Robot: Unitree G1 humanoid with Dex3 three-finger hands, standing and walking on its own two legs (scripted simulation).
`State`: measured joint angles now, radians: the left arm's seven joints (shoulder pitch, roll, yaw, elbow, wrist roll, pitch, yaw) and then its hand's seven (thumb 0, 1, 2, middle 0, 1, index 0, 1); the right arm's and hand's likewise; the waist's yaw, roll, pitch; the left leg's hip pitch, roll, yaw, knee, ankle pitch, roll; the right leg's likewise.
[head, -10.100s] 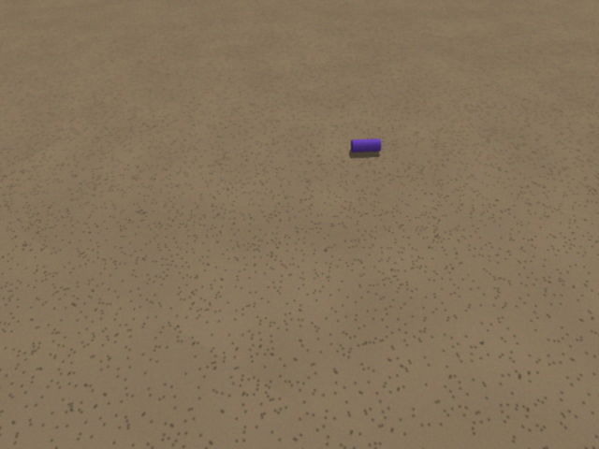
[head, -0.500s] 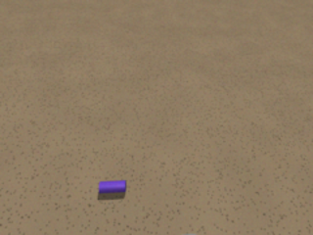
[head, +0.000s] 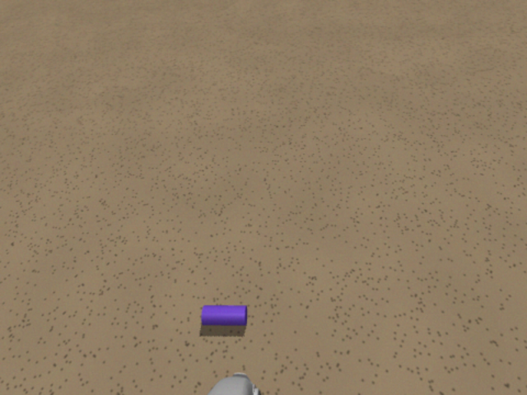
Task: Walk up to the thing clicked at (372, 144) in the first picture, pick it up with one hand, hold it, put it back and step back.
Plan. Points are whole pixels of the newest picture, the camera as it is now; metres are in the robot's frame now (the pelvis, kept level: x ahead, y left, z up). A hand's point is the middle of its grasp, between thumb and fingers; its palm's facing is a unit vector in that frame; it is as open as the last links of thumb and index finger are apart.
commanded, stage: walk up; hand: left
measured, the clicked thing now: (224, 315) +0.46 +0.23 -0.71
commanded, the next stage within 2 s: stand in 1.66 s
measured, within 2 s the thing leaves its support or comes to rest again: neither
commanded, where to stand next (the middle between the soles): +0.07 +0.01 m, yaw -1 degrees
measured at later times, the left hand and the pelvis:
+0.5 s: hand out of the picture -0.02 +0.25 -0.14, palm faces -0.06 -0.91 -0.40, open 7.4 cm; pelvis -0.08 -0.02 +0.00, yaw -2 degrees
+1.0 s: hand out of the picture -0.04 +0.24 -0.13, palm faces +0.03 -0.93 -0.35, open 7.4 cm; pelvis -0.11 -0.02 +0.02, yaw +2 degrees
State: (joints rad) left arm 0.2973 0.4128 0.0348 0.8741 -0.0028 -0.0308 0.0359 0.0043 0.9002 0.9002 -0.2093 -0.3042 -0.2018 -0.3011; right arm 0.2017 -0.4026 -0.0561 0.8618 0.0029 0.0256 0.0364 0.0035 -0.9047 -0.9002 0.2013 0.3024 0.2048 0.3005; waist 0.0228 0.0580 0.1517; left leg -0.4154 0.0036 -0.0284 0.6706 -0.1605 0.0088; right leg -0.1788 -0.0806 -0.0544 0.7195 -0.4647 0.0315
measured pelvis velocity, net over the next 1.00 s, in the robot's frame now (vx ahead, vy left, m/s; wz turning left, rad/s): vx -0.11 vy -0.02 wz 0.04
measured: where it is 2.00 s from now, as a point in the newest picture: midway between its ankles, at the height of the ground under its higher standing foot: outside the picture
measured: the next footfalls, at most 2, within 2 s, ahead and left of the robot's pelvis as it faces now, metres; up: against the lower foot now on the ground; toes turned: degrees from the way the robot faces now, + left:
right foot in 0.32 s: -0.04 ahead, -0.14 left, +0.00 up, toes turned +1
left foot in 0.64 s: -0.07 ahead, +0.11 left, +0.00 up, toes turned +0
